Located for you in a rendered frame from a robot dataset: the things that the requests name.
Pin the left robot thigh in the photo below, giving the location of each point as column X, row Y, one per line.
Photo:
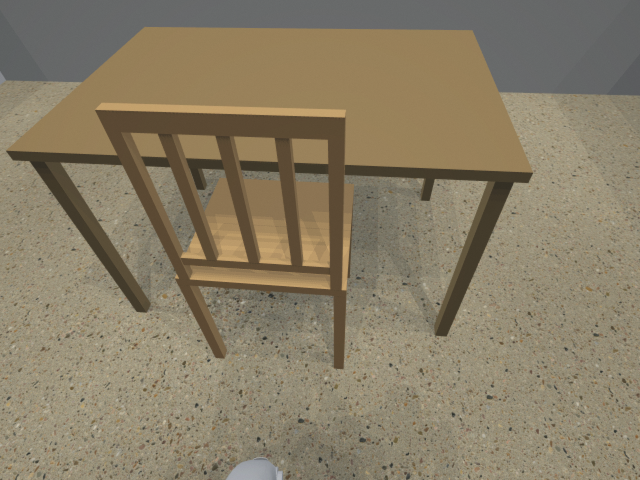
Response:
column 255, row 470

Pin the table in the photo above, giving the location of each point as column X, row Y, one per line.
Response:
column 419, row 104

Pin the chair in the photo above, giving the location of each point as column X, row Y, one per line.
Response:
column 266, row 235

